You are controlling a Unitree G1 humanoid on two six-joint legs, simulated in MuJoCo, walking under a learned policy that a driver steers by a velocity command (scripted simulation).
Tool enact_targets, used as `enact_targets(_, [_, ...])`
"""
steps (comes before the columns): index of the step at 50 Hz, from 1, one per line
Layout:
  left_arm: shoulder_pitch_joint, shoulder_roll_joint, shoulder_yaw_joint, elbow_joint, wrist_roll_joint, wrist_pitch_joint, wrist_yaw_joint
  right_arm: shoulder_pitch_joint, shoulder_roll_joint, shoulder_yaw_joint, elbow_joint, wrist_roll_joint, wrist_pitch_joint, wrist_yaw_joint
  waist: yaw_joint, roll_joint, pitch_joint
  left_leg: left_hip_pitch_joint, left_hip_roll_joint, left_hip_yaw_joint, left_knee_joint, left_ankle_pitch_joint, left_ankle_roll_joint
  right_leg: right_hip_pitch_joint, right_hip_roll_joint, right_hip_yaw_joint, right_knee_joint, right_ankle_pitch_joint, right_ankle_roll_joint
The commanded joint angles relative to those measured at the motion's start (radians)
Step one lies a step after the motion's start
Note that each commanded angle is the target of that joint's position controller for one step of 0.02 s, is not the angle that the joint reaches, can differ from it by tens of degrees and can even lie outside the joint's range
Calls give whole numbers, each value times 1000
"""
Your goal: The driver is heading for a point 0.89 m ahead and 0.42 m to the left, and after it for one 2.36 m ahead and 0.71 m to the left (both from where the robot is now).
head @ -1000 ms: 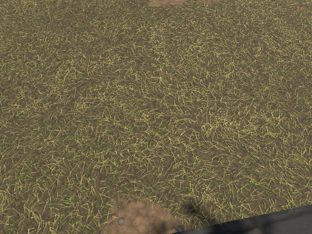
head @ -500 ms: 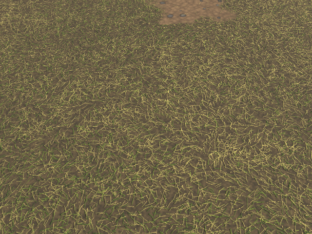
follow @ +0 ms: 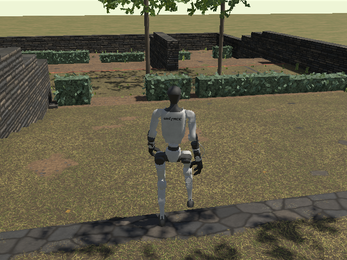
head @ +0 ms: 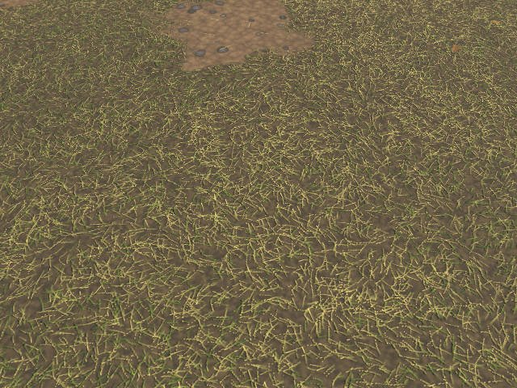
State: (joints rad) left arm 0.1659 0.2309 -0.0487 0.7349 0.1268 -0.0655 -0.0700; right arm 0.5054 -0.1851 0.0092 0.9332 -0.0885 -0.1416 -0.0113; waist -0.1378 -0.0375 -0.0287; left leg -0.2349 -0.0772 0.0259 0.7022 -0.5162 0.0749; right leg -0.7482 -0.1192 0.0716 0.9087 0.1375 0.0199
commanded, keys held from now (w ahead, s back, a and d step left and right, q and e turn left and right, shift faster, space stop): w+q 1.00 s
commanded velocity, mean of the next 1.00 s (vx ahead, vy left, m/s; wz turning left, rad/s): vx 0.50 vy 0.00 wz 0.48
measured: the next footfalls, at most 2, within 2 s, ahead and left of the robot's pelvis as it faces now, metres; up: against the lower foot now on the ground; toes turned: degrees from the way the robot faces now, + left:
right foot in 0.20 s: +0.29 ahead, -0.19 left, -0.19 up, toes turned +1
left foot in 0.70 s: +0.53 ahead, +0.12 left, -0.19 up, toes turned +23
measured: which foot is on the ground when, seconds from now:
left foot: down 0.00-0.20, up 0.22-0.68, down 0.70-1.00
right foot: up 0.00-0.18, down 0.20-0.70, up 0.72-1.00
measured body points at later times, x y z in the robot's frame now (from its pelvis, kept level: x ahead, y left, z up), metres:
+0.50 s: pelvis +0.30 -0.08 -0.16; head +0.30 -0.08 +0.29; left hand +0.19 +0.15 -0.31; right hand +0.53 -0.29 -0.25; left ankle +0.43 +0.10 -0.81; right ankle +0.25 -0.19 -0.89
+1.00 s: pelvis +0.56 +0.05 -0.15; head +0.58 +0.09 +0.30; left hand +0.61 +0.39 -0.24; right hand +0.75 -0.16 -0.26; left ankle +0.50 +0.10 -0.89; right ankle +0.80 -0.03 -0.83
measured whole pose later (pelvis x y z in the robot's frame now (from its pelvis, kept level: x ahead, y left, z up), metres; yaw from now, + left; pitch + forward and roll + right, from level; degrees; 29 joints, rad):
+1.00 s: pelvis +0.56 +0.05 -0.15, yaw +32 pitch +3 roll +0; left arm 0.03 0.28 0.08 0.74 0.01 -0.10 0.01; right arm 0.32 -0.25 -0.09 0.79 0.03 -0.04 -0.01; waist -0.06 -0.03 0.02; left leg -0.19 -0.13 -0.12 0.37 -0.21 0.10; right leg -0.69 -0.08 0.10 0.71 -0.03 0.05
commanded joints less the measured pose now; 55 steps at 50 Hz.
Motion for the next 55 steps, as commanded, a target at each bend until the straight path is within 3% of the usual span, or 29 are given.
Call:
enact_targets(1, [-209,45,5,-62,-7,-23,18,268,-15,15,27,14,10,-24,-112,51,107,312,226,-390,76,77,206,-430,-64,53,-316,285,12])
enact_targets(2, [-187,26,-7,-65,-13,-14,8,175,-57,16,-16,8,29,3,-71,59,114,-103,141,-255,13,5,186,-16,-7,-81,-403,400,-12])
enact_targets(3, [-170,11,-13,-79,-24,6,0,101,-104,12,-33,-25,34,44,-16,99,132,-474,127,-231,-54,-122,178,346,22,-129,-261,434,-17])
enact_targets(4, [-117,53,0,-76,-26,24,-5,25,-135,6,-69,-29,23,74,48,108,157,-610,145,-269,-55,-218,181,480,15,-111,-150,379,-3])
enact_targets(7, [-67,109,6,-66,-17,39,5,27,-201,-19,-43,37,16,65,84,14,218,-294,175,-359,154,-214,118,443,-29,-45,-489,194,-4])
enact_targets(8, [-54,163,87,-46,-243,8,36,31,-195,-64,-23,165,72,-1,86,18,155,-56,145,-368,305,204,82,418,0,43,-643,203,-19])
enact_targets(9, [137,184,99,25,-255,-9,52,62,-161,-55,27,144,100,-30,151,13,72,-51,126,-319,591,231,28,565,-54,20,-703,385,-28])
enact_targets(10, [375,187,115,109,-210,-10,53,111,-84,-44,65,128,99,-35,229,-34,-37,-243,30,-229,925,-91,-27,879,-104,21,-620,539,-41])
enact_targets(11, [497,169,103,157,-148,-13,41,246,25,-31,102,132,91,-22,230,-177,-185,-612,-38,-223,1310,-455,-57,1279,-166,-7,-192,883,-39])
enact_targets(12, [466,224,130,177,-151,2,33,276,-3,-30,29,163,69,-19,188,-306,-269,-803,51,-195,1469,-348,-88,1329,-276,134,-151,796,-115])
enact_targets(13, [466,197,134,161,-145,15,24,165,-44,-36,-27,181,63,-22,238,-228,-295,-876,84,-177,1428,-185,-77,1249,-315,241,-296,267,-186])
enact_targets(14, [432,252,152,212,-146,18,32,25,-18,-30,-114,195,67,-43,208,-184,-231,-942,109,-107,1466,-15,-81,1073,-403,414,-521,-329,-276])
enact_targets(15, [321,167,123,197,-134,10,41,-69,-35,-37,-141,190,84,-64,175,-45,-120,-920,159,-77,1437,101,-70,860,-419,473,-651,-535,-294])
enact_targets(17, [121,11,74,189,-135,-34,48,-171,-37,-52,-162,145,127,-61,95,6,119,-827,216,-201,1113,297,-18,495,-338,307,-637,-424,-175])
enact_targets(18, [38,23,71,178,-127,-34,52,-151,-15,-59,-158,132,135,-54,46,-49,183,-680,205,-199,853,352,-34,304,-221,77,-669,-351,-119])
enact_targets(20, [75,74,86,183,-87,-41,81,-199,-52,-80,-176,102,124,-43,71,-106,145,-544,187,-145,576,496,-80,298,-148,-58,-706,-245,-133])
enact_targets(24, [219,131,116,220,-123,-27,124,-379,-10,-56,-248,113,112,9,139,-24,109,-581,166,-126,208,612,-52,547,-199,-86,-709,-125,-158])
enact_targets(30, [269,155,146,221,-140,5,115,-606,-49,-67,-348,117,114,66,195,24,153,-568,145,-20,52,489,19,752,-206,-219,-662,27,-116])
enact_targets(32, [270,187,158,210,-139,14,115,-620,-65,-75,-366,116,117,75,178,-12,108,-426,81,63,0,347,46,778,-187,-277,-553,332,-99])
enact_targets(34, [262,232,170,198,-145,20,115,-435,-136,-112,-333,113,119,71,65,-52,-25,-108,-11,117,-67,304,92,746,-169,-313,-249,638,-82])
enact_targets(35, [233,226,166,178,-140,12,115,-233,-222,-154,-275,116,125,49,-32,-25,-124,243,14,13,-119,406,148,518,-131,-319,34,492,-37])
enact_targets(36, [297,74,114,107,-99,-26,85,-181,-374,-178,-254,121,119,37,56,260,-247,691,325,-576,-167,389,342,3,59,-254,475,-586,28])
enact_targets(37, [176,123,118,75,-137,-87,64,-30,-342,-164,-253,98,120,25,-27,187,-432,794,422,-892,-359,274,393,-130,131,6,600,-715,13])
enact_targets(38, [69,162,138,47,-178,-104,62,-58,-287,-149,-227,76,114,19,-31,151,-295,736,390,-744,-380,341,336,-248,85,28,577,-625,-8])
enact_targets(40, [57,155,141,50,-137,-95,88,-294,-206,-126,-267,106,98,18,100,32,-104,331,292,-485,-391,547,253,-95,11,12,364,-485,-9])
enact_targets(41, [93,162,154,56,-130,-73,93,-362,-181,-119,-282,99,90,20,155,46,-75,186,259,-419,-411,610,234,14,-14,20,297,-460,-2])
enact_targets(44, [66,125,155,20,-117,-36,93,-358,-194,-124,-273,106,76,14,191,36,-44,-10,214,-346,-462,678,235,134,5,-11,153,-398,28])
enact_targets(49, [-169,66,128,-58,-119,-40,81,-237,-215,-135,-224,120,83,-11,106,92,3,-85,130,-274,-435,591,166,223,100,-35,-279,-70,32])
enact_targets(55, [-244,140,145,-105,-142,-58,56,-163,-207,-137,-199,125,90,-13,91,141,4,57,198,-454,-320,427,135,290,129,21,-424,-169,-13])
